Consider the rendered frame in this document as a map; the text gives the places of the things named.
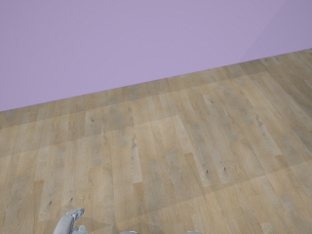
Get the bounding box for left robot hand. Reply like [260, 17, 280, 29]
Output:
[53, 208, 89, 234]

